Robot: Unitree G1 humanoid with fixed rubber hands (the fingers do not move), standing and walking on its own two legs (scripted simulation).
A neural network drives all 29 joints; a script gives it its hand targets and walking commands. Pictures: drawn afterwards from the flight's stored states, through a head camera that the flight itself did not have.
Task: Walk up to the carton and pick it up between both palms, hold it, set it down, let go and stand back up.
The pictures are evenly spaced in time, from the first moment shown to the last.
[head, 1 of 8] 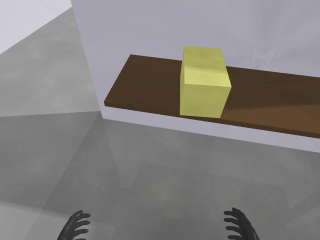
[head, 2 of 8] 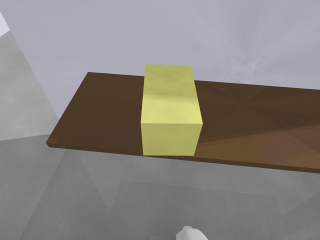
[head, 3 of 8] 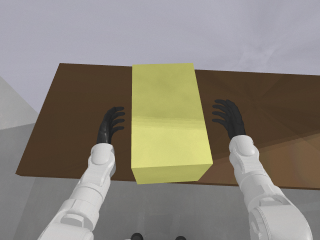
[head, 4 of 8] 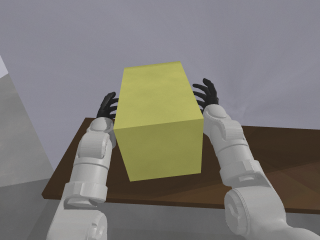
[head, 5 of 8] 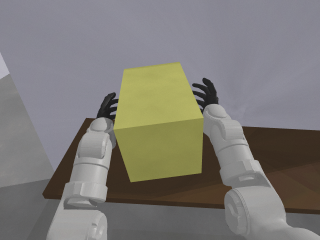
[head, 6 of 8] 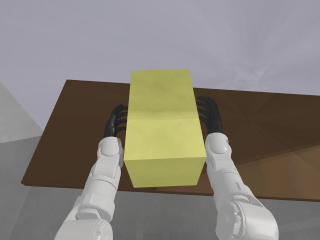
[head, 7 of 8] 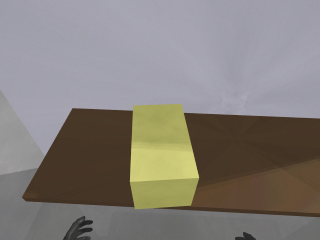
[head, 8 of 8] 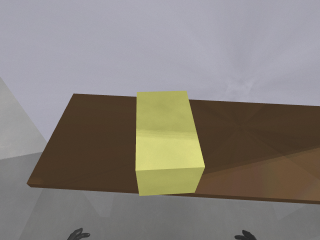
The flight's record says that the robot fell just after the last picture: no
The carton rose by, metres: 0.22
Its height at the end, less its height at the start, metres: +0.00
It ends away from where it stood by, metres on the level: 0.01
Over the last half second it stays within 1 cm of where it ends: yes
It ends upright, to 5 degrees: yes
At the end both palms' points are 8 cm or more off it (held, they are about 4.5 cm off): yes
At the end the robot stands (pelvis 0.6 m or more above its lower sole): yes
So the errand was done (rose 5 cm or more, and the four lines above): yes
